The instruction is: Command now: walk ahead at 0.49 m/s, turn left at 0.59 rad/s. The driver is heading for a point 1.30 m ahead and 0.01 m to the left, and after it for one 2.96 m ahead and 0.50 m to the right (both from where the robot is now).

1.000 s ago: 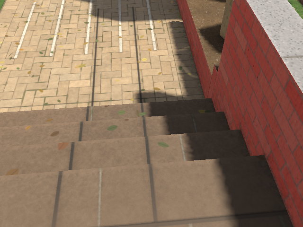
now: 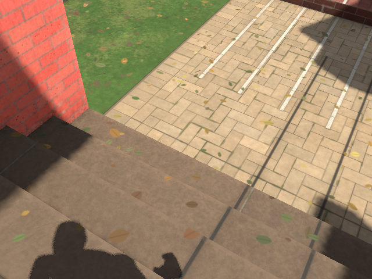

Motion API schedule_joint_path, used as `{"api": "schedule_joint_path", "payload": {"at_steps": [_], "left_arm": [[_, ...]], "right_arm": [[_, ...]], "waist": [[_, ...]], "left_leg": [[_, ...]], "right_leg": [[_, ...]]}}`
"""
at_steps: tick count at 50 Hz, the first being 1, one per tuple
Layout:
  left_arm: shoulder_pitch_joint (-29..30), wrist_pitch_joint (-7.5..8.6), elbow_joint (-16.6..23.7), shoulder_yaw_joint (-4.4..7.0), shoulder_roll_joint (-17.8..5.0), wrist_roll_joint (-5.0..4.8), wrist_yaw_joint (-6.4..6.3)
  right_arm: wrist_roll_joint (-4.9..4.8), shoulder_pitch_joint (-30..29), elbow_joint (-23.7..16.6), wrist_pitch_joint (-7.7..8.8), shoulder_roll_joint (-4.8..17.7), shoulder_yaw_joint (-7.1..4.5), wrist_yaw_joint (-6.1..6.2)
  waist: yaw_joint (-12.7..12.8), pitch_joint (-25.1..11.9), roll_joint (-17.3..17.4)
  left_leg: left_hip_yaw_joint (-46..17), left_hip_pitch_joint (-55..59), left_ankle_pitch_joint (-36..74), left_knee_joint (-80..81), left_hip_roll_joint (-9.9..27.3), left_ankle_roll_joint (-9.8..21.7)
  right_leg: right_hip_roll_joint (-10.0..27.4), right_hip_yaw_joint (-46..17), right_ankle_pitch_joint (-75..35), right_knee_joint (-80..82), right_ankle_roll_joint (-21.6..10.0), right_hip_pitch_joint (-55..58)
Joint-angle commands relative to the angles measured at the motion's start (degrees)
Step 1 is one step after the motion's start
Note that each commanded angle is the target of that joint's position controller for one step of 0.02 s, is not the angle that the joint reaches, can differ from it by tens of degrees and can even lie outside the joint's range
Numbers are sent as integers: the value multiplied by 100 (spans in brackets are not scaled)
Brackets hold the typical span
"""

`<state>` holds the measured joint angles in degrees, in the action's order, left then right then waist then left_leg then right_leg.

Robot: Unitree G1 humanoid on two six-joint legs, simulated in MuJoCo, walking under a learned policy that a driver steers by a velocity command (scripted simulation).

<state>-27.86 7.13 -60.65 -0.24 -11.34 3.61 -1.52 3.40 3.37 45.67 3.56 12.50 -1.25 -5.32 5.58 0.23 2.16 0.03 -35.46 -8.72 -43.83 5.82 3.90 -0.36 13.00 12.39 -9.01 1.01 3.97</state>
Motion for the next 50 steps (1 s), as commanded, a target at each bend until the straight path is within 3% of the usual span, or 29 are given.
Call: {"api": "schedule_joint_path", "payload": {"at_steps": [1, 6, 7, 8, 9, 10, 12, 14, 18, 21, 26, 27, 28, 29, 30, 31, 33, 35, 37, 38, 39, 42, 43, 44, 45, 46, 47, 48, 50], "left_arm": [[627, 123, 456, 162, -874, -32, 49], [155, -67, 418, 241, -1119, 61, 29], [-27, -15, 466, 164, -854, 217, 73], [-296, 69, 897, -122, -31, 297, 242], [689, 48, 894, 16, -522, 1, 444], [1233, 62, 1099, 32, -606, -94, 450], [1270, 35, 1246, 151, -807, 117, 166], [1124, -84, 1310, 37, -305, 141, 45], [1501, -300, 1558, -3, -309, 38, 91], [1055, -317, 1495, -90, -131, 140, 377], [2467, -170, 1951, 3, -497, 125, 358], [2784, -227, 2173, 231, -899, -325, 320], [2680, -268, 2159, 206, -766, -364, 318], [2470, -290, 2110, 221, -671, -337, 337], [2101, -117, 1950, 94, -403, 310, 349], [1736, -21, 1841, 191, -456, 320, 320], [3339, -3, 2097, 96, -327, 108, 363], [3970, 15, 2155, 77, -75, 104, 371], [3251, -61, 1708, -39, 171, 230, 539], [3080, -143, 1698, -26, 217, 91, 584], [2754, -227, 1628, 58, -46, 78, 599], [640, -286, 617, 367, -664, 82, 412], [-934, -287, 140, 497, -767, 155, 357], [-2605, -363, -134, 532, -725, 150, 322], [-2169, -405, 188, 689, -1630, -122, 441], [-1600, -412, 526, 723, -1668, 209, 385], [-431, -349, 988, 679, -1626, 214, 349], [580, -265, 1370, 601, -1500, 18, 453], [1295, -44, 1762, 506, -1464, 26, 602]], "right_arm": [[13, 139, -216, 13, 236, 4, 29], [-144, 562, -167, 217, 747, -282, 207], [-71, 1670, 82, 273, 1301, -529, 378], [-57, 3041, 384, 216, 1637, -560, 476], [84, 3575, 825, 245, 1394, -554, 421], [12, 3035, 780, 338, 1308, -578, 404], [-140, 2077, 627, 362, 552, -316, 400], [-60, 1480, 479, 386, 171, -142, 329], [-32, 1505, 391, 438, 600, -194, 240], [260, 2061, 537, 392, 705, -186, 114], [118, 3688, 1029, 404, 295, -103, 524], [-396, 3133, 724, 216, 1008, -367, 620], [-341, 2919, 642, 130, 1081, -380, 628], [-273, 2850, 605, 81, 868, -335, 638], [239, 3002, 711, 262, 182, 13, 521], [220, 2965, 640, 328, 255, -31, 495], [-78, 5328, 1540, 372, -48, 11, 924], [-74, 6156, 1992, 305, -26, 57, 1131], [-5, 4011, 1225, 230, -144, 270, 829], [118, 3716, 1163, 198, 330, 205, 612], [168, 3152, 987, 155, 419, 214, 537], [-173, 3288, 1074, 102, 490, 306, 667], [-2, 3413, 1169, -26, 572, 345, 513], [76, 3771, 1322, -125, 119, 409, 180], [75, 4548, 1051, -56, -367, 543, -140], [-113, 3203, 368, 36, 331, 370, -110], [-280, 2221, -215, 104, 745, 286, 1], [-305, 2161, -568, 175, 838, 220, 218], [-282, 1921, -678, 156, 632, 195, 589]], "waist": [[-494, 328, -506], [-744, -89, -546], [-1039, -776, -35], [-1174, -2388, 1248], [-1700, -1250, 198], [-1582, -244, 97], [-951, -181, 215], [-407, 42, -47], [-433, 91, -33], [-331, 31, 140], [-1310, 94, 113], [-1212, -81, 84], [-1106, -46, 321], [-1027, 65, 329], [-854, 478, 24], [-772, 308, -35], [-2352, 474, -228], [-2635, 577, -31], [-1670, 423, 3], [-1337, 479, -90], [-1007, 691, 18], [-425, 381, -898], [156, 26, -1104], [645, -1372, -2016], [-100, -3579, -1767], [288, -2743, -949], [62, -2218, -249], [-447, -1581, -55], [-1251, 121, 36]], "left_leg": [[-162, 366, 99, 306, 63, 61], [504, 2487, 551, 1119, -870, 484], [-202, 4164, 1729, 715, -582, 957], [-3149, 6588, 1492, 1672, 865, 2223], [-3894, 6269, 1021, 2551, 1013, 1849], [-3427, 5305, 224, 2733, 983, 1524], [-2664, 3647, 202, 2810, 613, 1514], [-2350, 2139, 430, 3204, 504, 1459], [-1502, 1073, 317, 3390, -61, 1238], [-1222, 128, 1596, 2597, -241, 1193], [-2422, 4472, 1605, 1266, 644, 1312], [-2040, 3685, 2302, 1663, 491, 1190], [-1895, 3115, 2350, 1614, 476, 1093], [-1727, 2802, 2243, 1534, 420, 1000], [-1911, 2649, 2505, 1021, 463, 1002], [-1709, 2744, 2903, 816, 433, 1027], [-2329, 7116, 976, -31, 769, 793], [-2293, 7906, 1185, -100, 633, 422], [-1037, 3173, -151, 910, -242, 376], [-824, 1523, -488, 1318, -355, 419], [-908, 984, -745, 1100, -230, 373], [-451, 2024, 883, -1466, -714, -223], [-265, 1031, 591, -2854, -857, -465], [244, -432, -3078, -5888, -1193, -845], [-284, -1009, -4198, -7693, -930, -1024], [-305, -2599, -4457, -8768, -870, -1312], [-286, -2806, -4273, -8366, -559, -1141], [-529, -2696, -3832, -7640, -327, -1049], [-419, -1037, -3555, -6418, -77, -1018]], "right_leg": [[1870, -383, -2641, 173, -1281, -452], [1506, 306, -4227, -1696, -927, -593], [1217, 331, -3159, -3149, -478, -1697], [341, -225, 1428, -4675, -43, -3419], [101, -1299, 1937, -5741, -211, -4648], [377, -1727, 1617, -6104, -361, -5198], [669, -1898, 1185, -6216, -458, -4397], [809, -1936, 739, -5673, -463, -3556], [422, -1351, -146, -4083, -149, -2919], [255, -1086, -1706, -4927, -75, -1924], [690, -1778, -908, -3671, -191, -6120], [361, -1407, -1000, -3764, -203, -4890], [280, -1351, -977, -3923, -265, -4182], [209, -1315, -920, -3952, -358, -3805], [368, -1263, -416, -3886, -491, -4157], [208, -1094, -12, -3801, -526, -3881], [933, -2226, -1090, -2545, -223, -8416], [638, -1936, 229, -3150, -149, -9666], [739, -1231, -4131, -1109, -670, -4591], [420, -1041, -4648, -1996, -542, -2697], [597, -1315, -3719, -2216, -486, -1927], [470, -841, -4270, -12, -244, -641], [543, -740, -5408, 14, -504, 1243], [1413, -1474, -7283, -1265, -1620, 3832], [2549, -2971, -9818, -3237, -2925, 5485], [2759, -3523, -10225, -3113, -3103, 4881], [2875, -3043, -9302, -2862, -2841, 3359], [2912, -3369, -7591, -2424, -2889, 1503], [2495, -2837, -6539, -1135, -2506, -2567]]}}
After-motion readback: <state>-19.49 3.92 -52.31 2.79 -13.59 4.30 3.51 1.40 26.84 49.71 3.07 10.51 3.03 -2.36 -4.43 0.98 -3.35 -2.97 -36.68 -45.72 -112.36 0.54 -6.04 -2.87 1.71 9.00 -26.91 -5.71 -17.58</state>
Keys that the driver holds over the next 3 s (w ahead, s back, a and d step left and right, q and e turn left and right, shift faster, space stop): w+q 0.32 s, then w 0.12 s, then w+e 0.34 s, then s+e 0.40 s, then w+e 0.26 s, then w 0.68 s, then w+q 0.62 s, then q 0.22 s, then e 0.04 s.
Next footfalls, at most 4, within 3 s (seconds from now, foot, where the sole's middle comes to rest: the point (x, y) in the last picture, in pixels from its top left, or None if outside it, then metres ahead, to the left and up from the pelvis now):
0.12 left None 0.22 0.14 -0.78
0.86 right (208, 273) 0.60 -0.02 -0.94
1.40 left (159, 259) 0.64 0.18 -0.94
2.16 right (239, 234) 0.88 -0.17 -1.10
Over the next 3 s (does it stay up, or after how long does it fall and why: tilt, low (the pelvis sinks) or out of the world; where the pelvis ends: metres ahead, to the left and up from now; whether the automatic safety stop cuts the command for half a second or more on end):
stays up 1.24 -0.10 -0.51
